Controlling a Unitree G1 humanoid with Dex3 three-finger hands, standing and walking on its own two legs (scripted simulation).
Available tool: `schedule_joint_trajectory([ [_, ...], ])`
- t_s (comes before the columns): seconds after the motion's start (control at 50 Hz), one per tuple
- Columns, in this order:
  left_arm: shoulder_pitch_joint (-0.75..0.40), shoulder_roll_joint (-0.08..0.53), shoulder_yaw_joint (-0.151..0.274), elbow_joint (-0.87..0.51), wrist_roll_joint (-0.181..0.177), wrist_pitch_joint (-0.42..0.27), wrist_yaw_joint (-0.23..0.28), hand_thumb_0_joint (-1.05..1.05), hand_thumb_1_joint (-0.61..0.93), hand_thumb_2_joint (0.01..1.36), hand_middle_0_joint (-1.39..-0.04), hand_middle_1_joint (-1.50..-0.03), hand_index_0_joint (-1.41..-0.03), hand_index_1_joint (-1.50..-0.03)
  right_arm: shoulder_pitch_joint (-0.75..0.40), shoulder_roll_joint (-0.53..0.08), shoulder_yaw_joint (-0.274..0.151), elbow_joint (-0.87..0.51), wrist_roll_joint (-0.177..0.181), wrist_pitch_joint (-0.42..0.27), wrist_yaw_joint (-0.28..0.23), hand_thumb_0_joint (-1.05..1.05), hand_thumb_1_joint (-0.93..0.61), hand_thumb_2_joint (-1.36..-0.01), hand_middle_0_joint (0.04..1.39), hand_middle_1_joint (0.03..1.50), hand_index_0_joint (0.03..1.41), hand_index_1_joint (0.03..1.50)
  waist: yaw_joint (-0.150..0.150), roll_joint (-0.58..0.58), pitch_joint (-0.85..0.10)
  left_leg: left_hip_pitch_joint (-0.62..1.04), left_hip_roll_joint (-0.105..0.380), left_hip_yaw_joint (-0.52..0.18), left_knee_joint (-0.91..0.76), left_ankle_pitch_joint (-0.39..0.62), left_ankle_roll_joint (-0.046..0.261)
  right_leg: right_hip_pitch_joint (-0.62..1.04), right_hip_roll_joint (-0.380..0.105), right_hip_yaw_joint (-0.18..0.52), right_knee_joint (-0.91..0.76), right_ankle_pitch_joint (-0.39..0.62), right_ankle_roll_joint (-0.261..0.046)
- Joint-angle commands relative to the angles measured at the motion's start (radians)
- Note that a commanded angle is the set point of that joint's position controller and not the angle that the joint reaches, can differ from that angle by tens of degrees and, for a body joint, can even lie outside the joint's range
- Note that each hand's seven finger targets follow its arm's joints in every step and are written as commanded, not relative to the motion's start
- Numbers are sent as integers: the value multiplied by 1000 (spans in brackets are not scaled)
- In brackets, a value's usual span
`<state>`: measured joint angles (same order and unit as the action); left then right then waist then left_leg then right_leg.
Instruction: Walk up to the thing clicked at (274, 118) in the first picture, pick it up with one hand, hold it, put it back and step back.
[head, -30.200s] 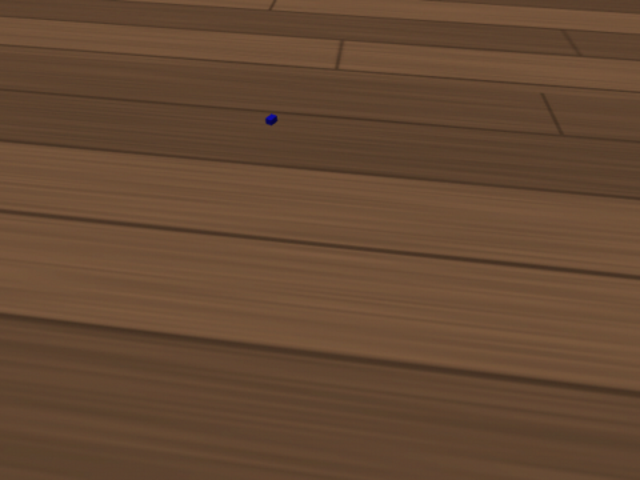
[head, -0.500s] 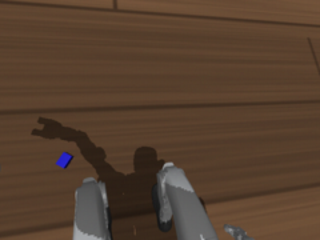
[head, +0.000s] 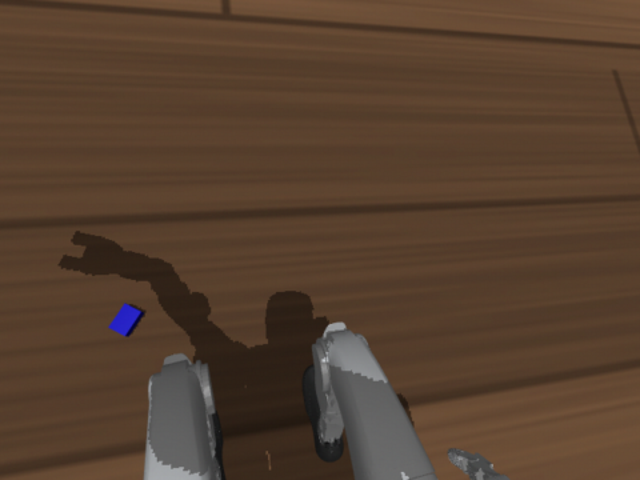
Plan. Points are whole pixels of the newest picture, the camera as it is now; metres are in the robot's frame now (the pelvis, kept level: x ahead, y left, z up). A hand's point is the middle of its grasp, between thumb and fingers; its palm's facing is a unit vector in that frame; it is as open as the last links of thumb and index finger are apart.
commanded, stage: go down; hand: left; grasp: from above
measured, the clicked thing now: (126, 320) +0.36 +0.27 -0.54
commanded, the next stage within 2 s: none
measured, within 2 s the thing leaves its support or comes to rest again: neither
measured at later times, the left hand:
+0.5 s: hand out of the picture +0.46 +0.38 -0.07, palm faces -0.13 -0.37 -0.92, open 11.5 cm
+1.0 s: hand out of the picture +0.46 +0.38 -0.07, palm faces -0.13 -0.38 -0.92, open 11.7 cm
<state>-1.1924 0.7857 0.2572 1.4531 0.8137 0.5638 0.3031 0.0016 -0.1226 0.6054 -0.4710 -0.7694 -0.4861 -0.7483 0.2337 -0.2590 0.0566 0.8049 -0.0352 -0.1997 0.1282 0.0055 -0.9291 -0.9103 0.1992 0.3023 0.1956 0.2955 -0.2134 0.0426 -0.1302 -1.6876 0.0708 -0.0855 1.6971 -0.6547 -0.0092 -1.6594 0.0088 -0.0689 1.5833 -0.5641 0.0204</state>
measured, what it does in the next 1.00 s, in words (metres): stands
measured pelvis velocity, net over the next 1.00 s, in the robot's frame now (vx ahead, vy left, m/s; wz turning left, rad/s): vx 0.00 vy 0.00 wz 0.00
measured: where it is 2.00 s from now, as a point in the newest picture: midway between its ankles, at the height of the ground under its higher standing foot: (269, 448)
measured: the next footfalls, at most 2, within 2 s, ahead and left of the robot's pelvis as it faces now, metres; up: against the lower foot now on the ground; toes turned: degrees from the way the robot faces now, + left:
none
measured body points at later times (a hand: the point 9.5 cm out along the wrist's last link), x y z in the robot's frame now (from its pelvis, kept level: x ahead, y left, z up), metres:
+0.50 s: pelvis -0.01 +0.00 +0.00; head +0.22 +0.04 +0.39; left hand +0.46 +0.40 -0.02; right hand +0.02 -0.26 -0.12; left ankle +0.04 +0.12 -0.52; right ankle +0.07 -0.13 -0.52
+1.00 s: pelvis +0.00 +0.00 +0.00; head +0.22 +0.05 +0.39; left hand +0.46 +0.40 -0.02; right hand +0.03 -0.26 -0.11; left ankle +0.04 +0.12 -0.52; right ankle +0.07 -0.13 -0.52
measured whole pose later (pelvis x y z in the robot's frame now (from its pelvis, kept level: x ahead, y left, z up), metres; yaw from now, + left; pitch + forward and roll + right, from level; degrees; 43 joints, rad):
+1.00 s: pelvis +0.00 +0.00 +0.00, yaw +0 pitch +36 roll -7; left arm -1.19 0.78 0.24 1.45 0.81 0.57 0.30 0.00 -0.17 0.64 -0.44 -0.80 -0.45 -0.78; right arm 0.24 -0.25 0.06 0.82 -0.03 -0.20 0.12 0.01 -0.93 -0.91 0.20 0.30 0.20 0.30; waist -0.22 0.04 -0.14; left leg -1.69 0.07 -0.08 1.70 -0.65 -0.01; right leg -1.66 0.01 -0.07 1.58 -0.56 0.02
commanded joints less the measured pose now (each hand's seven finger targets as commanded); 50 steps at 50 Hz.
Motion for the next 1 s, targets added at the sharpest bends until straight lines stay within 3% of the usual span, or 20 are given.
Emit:
schedule_joint_trajectory([
  [0.0,-340,290,-28,-159,37,8,44,0,-147,623,-458,-756,-468,-748,215,-215,-64,-11,9,-14,-10,0,-919,-910,199,300,199,300,10,270,-646,508,-12,14,-223,367,-2,325,47,-29,-134,219,-63],
  [0.06,-359,304,-21,-177,35,1,38,0,-143,617,-461,-755,-473,-745,243,-213,-61,0,6,-17,-7,0,-920,-910,199,300,199,300,1,249,-685,470,-16,44,-189,427,8,396,48,-19,-131,311,-57],
  [0.08,-360,291,-33,-140,34,5,37,0,-147,619,-456,-762,-468,-751,232,-215,-58,-3,6,-17,-7,0,-920,-910,199,300,199,300,-5,248,-660,441,-18,51,-181,403,11,390,48,-14,-135,301,-56],
  [0.1,-359,312,-17,-166,34,3,35,0,-138,605,-453,-777,-474,-758,253,-212,-57,9,2,-17,-5,0,-921,-910,199,300,199,300,-7,256,-671,453,-18,49,-177,427,10,393,45,-15,-129,320,-56],
  [0.14,-367,279,-40,-146,38,4,32,0,-142,606,-447,-790,-470,-768,233,-218,-60,0,3,-15,-5,0,-921,-911,199,300,199,300,-9,266,-647,463,-16,45,-187,391,8,352,46,-18,-137,273,-59],
  [0.18,-395,311,-30,-186,41,0,29,0,-135,602,-451,-779,-473,-758,233,-218,-61,-1,3,-14,-6,0,-920,-910,199,300,199,300,2,285,-670,496,-16,36,-202,386,3,357,45,-21,-135,257,-61],
  [0.2,-392,310,-34,-155,47,1,25,0,-139,604,-444,-790,-468,-768,234,-217,-59,-1,5,-12,-6,0,-921,-911,199,300,199,300,-7,272,-652,457,-17,40,-203,353,5,362,47,-20,-138,242,-60],
  [0.24,-347,318,-29,-133,55,5,25,0,-149,616,-454,-765,-468,-753,235,-216,-59,-3,7,-10,-6,0,-920,-910,199,300,199,300,10,258,-654,425,-21,49,-202,341,7,391,47,-17,-140,243,-59],
  [0.3,-362,322,-24,-145,47,6,25,0,-167,633,-444,-778,-454,-770,231,-218,-62,-5,6,-11,-9,0,-920,-911,199,300,199,300,6,247,-647,452,-16,31,-209,340,7,357,47,-23,-138,225,-59],
  [0.36,-383,312,-41,-139,54,1,21,0,-158,626,-456,-764,-463,-758,220,-209,-59,-16,12,-15,-13,0,-921,-911,199,300,199,300,-2,227,-635,383,-20,55,-203,275,17,393,51,-11,-160,195,-53],
  [0.44,-368,317,-35,-167,53,4,21,0,-169,627,-424,-798,-444,-779,234,-207,-62,-4,10,-16,-15,0,-919,-909,199,300,199,300,6,243,-683,413,-23,63,-204,316,15,433,47,-8,-163,239,-53],
  [0.5,-386,303,-41,-150,42,12,21,0,-177,635,-426,-794,-440,-781,229,-210,-62,-4,10,-19,-18,0,-920,-910,199,300,199,300,-7,241,-660,439,-18,47,-202,339,13,393,48,-17,-155,240,-56],
  [0.58,-369,298,-52,-134,57,9,20,0,-180,643,-429,-794,-441,-783,230,-215,-58,2,8,-15,-16,0,-920,-910,199,300,199,300,2,272,-660,452,-19,54,-196,372,11,382,51,-16,-149,261,-59],
  [0.64,-385,293,-49,-171,58,7,18,0,-177,640,-428,-803,-443,-790,232,-213,-65,10,10,-11,-17,0,-920,-911,199,300,199,300,3,281,-653,504,-14,28,-227,357,2,338,51,-28,-148,220,-64],
  [0.68,-372,244,-76,-118,56,10,18,0,-174,640,-435,-785,-445,-777,216,-216,-64,-2,14,-12,-18,0,-919,-910,199,300,199,300,-10,279,-599,479,-13,24,-237,313,-1,310,52,-31,-153,183,-65],
  [0.74,-353,272,-52,-128,47,7,36,0,-195,655,-422,-797,-430,-790,213,-212,-66,-1,13,-16,-24,0,-919,-910,199,300,199,300,9,263,-606,460,-16,20,-247,280,0,313,51,-28,-153,162,-64],
  [0.82,-360,270,-47,-142,39,13,40,0,-174,640,-432,-791,-444,-781,212,-210,-65,-4,15,-18,-26,0,-918,-910,199,300,199,300,-6,248,-614,477,-13,15,-239,302,2,320,49,-30,-154,180,-62],
  [0.86,-373,271,-46,-170,30,8,39,0,-181,646,-427,-795,-438,-786,216,-214,-65,-2,13,-20,-28,0,-919,-910,199,300,199,300,6,275,-648,491,-13,33,-218,369,2,339,51,-26,-146,234,-61],
  [0.9,-372,277,-44,-179,37,8,39,0,-189,651,-429,-784,-435,-779,231,-218,-62,6,10,-18,-22,0,-919,-910,199,300,199,300,-2,282,-678,508,-14,36,-204,432,2,363,48,-25,-133,292,-61],
  [0.98,-366,252,-53,-167,30,8,32,0,-192,651,-426,-794,-434,-788,235,-214,-67,17,10,-12,-16,0,-921,-911,199,300,199,300,-2,284,-660,517,-13,31,-212,408,0,334,49,-26,-140,257,-64],
])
